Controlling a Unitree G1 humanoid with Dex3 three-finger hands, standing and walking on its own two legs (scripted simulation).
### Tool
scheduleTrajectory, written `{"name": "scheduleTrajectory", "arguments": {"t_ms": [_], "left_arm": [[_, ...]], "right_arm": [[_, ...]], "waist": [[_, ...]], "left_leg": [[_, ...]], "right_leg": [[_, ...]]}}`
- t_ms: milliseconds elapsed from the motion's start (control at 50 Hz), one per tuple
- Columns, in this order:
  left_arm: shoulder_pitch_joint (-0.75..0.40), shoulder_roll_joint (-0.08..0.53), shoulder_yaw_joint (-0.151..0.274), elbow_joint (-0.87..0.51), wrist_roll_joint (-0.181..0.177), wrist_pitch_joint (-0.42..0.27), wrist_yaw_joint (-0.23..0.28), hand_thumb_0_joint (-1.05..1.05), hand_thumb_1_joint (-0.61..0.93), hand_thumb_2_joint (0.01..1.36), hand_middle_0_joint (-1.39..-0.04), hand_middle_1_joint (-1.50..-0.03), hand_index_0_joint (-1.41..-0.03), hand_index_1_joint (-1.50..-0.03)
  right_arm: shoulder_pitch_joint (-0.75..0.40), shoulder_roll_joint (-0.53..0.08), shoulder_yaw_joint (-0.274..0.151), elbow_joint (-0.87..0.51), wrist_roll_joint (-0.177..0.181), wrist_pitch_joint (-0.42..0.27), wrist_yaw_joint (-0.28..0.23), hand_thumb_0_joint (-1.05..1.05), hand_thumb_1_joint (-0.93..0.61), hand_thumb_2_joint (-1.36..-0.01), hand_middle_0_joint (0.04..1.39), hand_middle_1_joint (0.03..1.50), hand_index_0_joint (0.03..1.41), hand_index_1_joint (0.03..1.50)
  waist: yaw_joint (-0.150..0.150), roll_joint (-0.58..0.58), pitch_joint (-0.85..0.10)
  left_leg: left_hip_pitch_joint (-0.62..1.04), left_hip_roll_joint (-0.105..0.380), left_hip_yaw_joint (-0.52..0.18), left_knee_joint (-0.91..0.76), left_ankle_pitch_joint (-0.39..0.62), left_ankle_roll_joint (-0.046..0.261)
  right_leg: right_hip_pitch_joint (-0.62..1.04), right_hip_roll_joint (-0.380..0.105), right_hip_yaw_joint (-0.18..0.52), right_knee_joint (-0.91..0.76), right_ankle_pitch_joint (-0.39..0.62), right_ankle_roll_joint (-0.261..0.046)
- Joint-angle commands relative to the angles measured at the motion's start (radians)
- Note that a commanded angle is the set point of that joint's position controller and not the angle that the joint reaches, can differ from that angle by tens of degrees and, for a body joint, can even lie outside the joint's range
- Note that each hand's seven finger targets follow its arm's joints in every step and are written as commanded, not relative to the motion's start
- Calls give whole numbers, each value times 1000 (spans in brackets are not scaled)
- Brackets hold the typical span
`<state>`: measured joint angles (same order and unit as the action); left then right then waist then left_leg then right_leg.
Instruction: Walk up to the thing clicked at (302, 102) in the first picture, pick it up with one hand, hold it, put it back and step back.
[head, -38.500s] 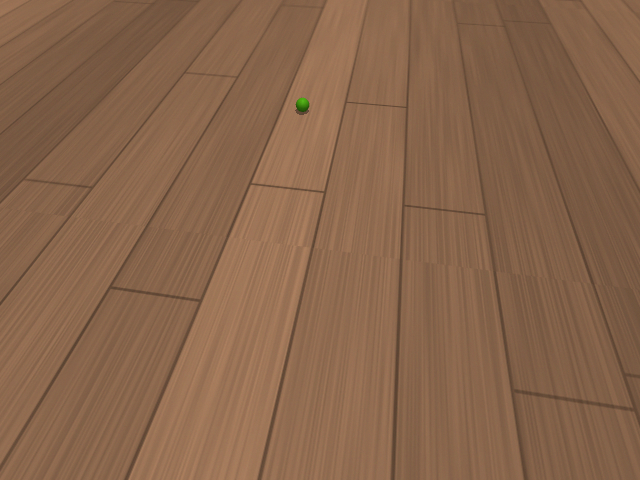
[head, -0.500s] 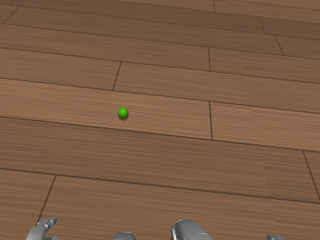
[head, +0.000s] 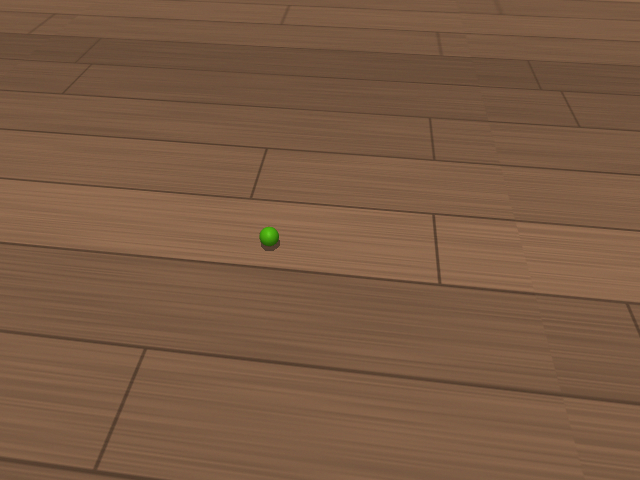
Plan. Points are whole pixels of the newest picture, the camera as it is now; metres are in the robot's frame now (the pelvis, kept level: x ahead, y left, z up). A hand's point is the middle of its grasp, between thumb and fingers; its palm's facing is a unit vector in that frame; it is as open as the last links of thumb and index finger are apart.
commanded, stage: step back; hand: left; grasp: from above
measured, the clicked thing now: (269, 236) +1.06 +0.25 -0.72
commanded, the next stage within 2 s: stand in 0.68 s
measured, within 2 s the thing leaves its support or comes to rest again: neither
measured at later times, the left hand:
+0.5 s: hand out of the picture +0.11 +0.23 -0.13, palm faces +0.06 -0.92 -0.38, open 7.4 cm
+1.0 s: hand out of the picture +0.13 +0.25 -0.14, palm faces +0.02 -0.94 -0.33, open 7.4 cm
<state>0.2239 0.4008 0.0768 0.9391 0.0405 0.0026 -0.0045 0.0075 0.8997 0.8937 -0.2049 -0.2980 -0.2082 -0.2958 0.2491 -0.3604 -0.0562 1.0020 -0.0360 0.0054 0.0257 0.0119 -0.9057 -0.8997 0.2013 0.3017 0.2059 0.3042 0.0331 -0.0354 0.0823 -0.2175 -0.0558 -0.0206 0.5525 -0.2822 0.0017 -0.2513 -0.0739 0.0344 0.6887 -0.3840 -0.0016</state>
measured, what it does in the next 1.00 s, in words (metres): steps on the spot: right foot, then left foot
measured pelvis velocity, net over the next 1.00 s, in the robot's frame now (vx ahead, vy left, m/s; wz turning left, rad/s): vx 0.06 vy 0.00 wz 0.03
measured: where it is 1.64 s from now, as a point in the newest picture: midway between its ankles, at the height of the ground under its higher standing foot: outside the picture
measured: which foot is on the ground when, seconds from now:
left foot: down 0.00-0.28, up 0.30-0.54, down 0.56-1.00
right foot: up 0.00-0.22, down 0.24-1.00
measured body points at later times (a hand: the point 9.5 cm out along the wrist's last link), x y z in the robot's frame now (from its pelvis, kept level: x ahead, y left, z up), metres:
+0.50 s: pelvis +0.04 -0.03 +0.00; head +0.06 -0.04 +0.45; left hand +0.11 +0.28 -0.11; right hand +0.12 -0.34 -0.13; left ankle +0.06 +0.12 -0.70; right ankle +0.05 -0.14 -0.73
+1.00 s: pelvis +0.06 +0.00 +0.02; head +0.07 +0.00 +0.47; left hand +0.13 +0.30 -0.12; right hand +0.19 -0.29 -0.11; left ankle +0.09 +0.12 -0.73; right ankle +0.05 -0.14 -0.73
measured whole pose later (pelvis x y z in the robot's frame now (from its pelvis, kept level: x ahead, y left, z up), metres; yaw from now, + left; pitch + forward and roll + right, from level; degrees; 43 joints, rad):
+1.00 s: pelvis +0.06 +0.00 +0.02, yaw +2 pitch -3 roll +0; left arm 0.11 0.35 0.00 1.12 0.01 -0.02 -0.01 0.01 0.90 0.89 -0.20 -0.30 -0.21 -0.30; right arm 0.05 -0.33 0.00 1.09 0.00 -0.02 0.02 0.01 -0.90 -0.90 0.20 0.30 0.21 0.30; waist 0.02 0.00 0.07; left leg -0.16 0.02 0.01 0.39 -0.17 -0.01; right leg -0.10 -0.03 -0.02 0.38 -0.22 0.02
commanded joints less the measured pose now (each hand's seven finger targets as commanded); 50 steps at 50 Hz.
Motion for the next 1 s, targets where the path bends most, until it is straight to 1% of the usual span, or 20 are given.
{"name": "scheduleTrajectory", "arguments": {"t_ms": [0,60,120,200,220,240,260,280,300,360,480,540,560,580,600,620,660,700,800,980], "left_arm": [[-131,240,48,-90,-13,-25,8,0,900,900,-200,-300,-200,-300],[-40,204,39,-63,-19,-34,-6,0,900,900,-200,-300,-200,-300],[-66,181,40,-61,-17,-39,-15,0,900,900,-200,-300,-200,-300],[5,159,42,-15,-13,-53,0,0,900,900,-200,-300,-200,-300],[44,164,45,3,-12,-57,11,0,900,900,-200,-300,-200,-300],[65,208,59,8,1,-63,19,0,900,900,-200,-300,-200,-300],[58,279,72,-10,9,-68,25,0,900,900,-200,-300,-200,-300],[-29,307,74,-34,4,-65,23,0,900,900,-200,-300,-200,-300],[-69,299,70,-49,0,-65,18,0,900,900,-200,-300,-200,-300],[-103,225,47,-51,-15,-76,21,0,900,900,-200,-300,-200,-300],[-90,217,37,-31,-27,-69,28,0,900,900,-200,-300,-200,-300],[-128,201,20,-48,-36,-48,27,0,900,900,-200,-300,-200,-300],[-129,177,12,-55,-39,-44,28,0,900,900,-200,-300,-200,-300],[-110,154,4,-45,-49,-35,28,0,900,900,-200,-300,-200,-300],[-97,166,8,-23,-54,-25,30,0,900,900,-200,-300,-200,-300],[-88,168,6,0,-48,-25,31,0,900,900,-200,-300,-200,-300],[-53,125,-18,44,-37,-34,19,0,900,900,-200,-300,-200,-300],[-107,171,-18,53,-31,-42,10,0,900,900,-200,-300,-200,-300],[-141,164,-32,87,-39,-46,10,0,900,900,-200,-300,-200,-300],[-161,163,-44,132,-33,-47,7,0,900,900,-200,-300,-200,-300]], "right_arm": [[20,-375,-102,-91,-2,-54,-21,0,-900,-900,200,300,200,300],[-41,-277,-72,-113,-6,-64,-22,0,-900,-900,200,300,200,300],[-5,-287,-78,-105,-7,-60,-17,0,-900,-900,200,300,200,300],[-68,-245,-55,-127,11,-33,-17,0,-900,-900,200,300,200,300],[-68,-194,-36,-129,19,-26,-21,0,-900,-900,200,300,200,300],[-53,-137,-16,-141,27,-26,-25,0,-900,-900,200,300,200,300],[-52,-105,-5,-153,28,-26,-31,0,-900,-900,200,300,200,300],[-35,-183,-28,-123,16,-15,-43,0,-900,-900,200,300,200,300],[0,-224,-43,-102,16,-18,-45,0,-900,-900,200,300,200,300],[19,-200,-30,-61,23,-23,-39,0,-900,-900,200,300,200,300],[-23,-161,-24,-55,15,-27,-35,0,-900,-900,200,300,200,300],[-14,-181,-39,-26,12,-30,-40,0,-900,-900,200,300,200,300],[-22,-221,-48,-28,8,-31,-43,0,-900,-900,200,300,200,300],[-83,-249,-47,-44,7,-33,-45,0,-900,-900,200,300,200,300],[-137,-281,-45,-56,16,-30,-43,0,-900,-900,200,300,200,300],[-187,-274,-44,-55,14,-26,-39,0,-900,-900,200,300,200,300],[-195,-218,-18,-44,23,-27,-31,0,-900,-900,200,300,200,300],[-163,-192,-6,-21,31,-34,-28,0,-900,-900,200,300,200,300],[-202,-204,-3,13,26,-52,-29,0,-900,-900,200,300,200,300],[-233,-186,5,53,30,-43,-25,0,-900,-900,200,300,200,300]], "waist": [[-72,140,24],[-25,163,23],[-60,212,-6],[2,189,-66],[28,129,-88],[38,-7,-111],[40,-152,-101],[22,-59,-71],[-1,-56,-23],[-24,-50,-20],[-13,-141,-87],[-47,-72,-108],[-43,24,-141],[-17,102,-147],[-6,146,-146],[3,160,-122],[15,124,-129],[-38,111,-122],[-28,82,-160],[-33,41,-110]], "left_leg": [[-16,403,-609,-367,-476,271],[53,272,-365,-316,-257,187],[15,258,-319,-283,-150,189],[-127,189,-163,-99,-30,132],[-169,163,-136,-5,7,95],[-272,84,-113,144,-47,55],[-384,-34,-94,283,-238,14],[-296,34,-118,366,-303,10],[-257,63,-106,390,-312,7],[-237,70,-131,341,-199,6],[-102,69,26,89,-101,2],[82,77,8,-91,254,22],[122,163,-85,-86,408,51],[83,261,-202,-129,366,105],[-46,322,-240,-151,227,178],[-116,327,-245,-156,175,182],[-102,234,-171,-162,82,92],[8,179,-114,-160,116,35],[123,207,-103,-162,423,36],[124,190,-72,-245,255,19]], "right_leg": [[-264,26,32,273,-192,-37],[-277,12,13,196,-85,-31],[-164,45,-43,59,-76,-14],[119,106,-112,-209,110,-19],[220,92,-73,-282,156,-21],[299,-19,110,-327,104,-41],[295,-229,419,-441,8,-119],[115,-336,484,-463,-156,-206],[36,-344,495,-441,-114,-254],[82,-204,225,-362,254,-177],[123,-176,65,-202,788,-147],[-3,-109,20,-102,593,-72],[-36,-63,-10,-51,471,-42],[-54,14,-32,-25,250,-17],[43,47,-54,-18,26,-21],[102,45,-41,-42,-34,-27],[159,-17,34,-227,112,-29],[68,-54,63,-264,185,-43],[132,-41,19,-292,362,-19],[136,-59,30,-401,281,-13]]}}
